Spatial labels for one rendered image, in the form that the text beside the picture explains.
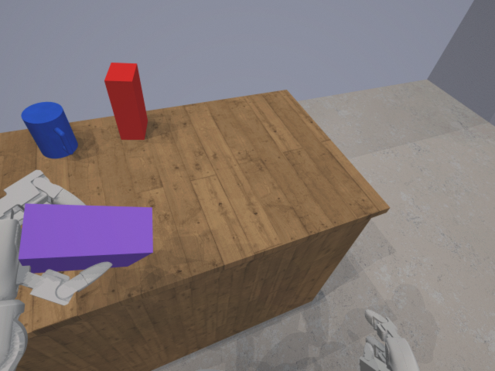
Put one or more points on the table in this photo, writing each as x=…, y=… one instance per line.
x=253, y=208

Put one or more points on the sponge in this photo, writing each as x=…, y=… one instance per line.
x=74, y=237

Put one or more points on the right robot hand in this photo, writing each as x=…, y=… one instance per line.
x=395, y=355

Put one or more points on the left robot forearm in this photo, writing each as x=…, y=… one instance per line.
x=13, y=334

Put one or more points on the left robot hand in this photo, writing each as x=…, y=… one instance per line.
x=36, y=188

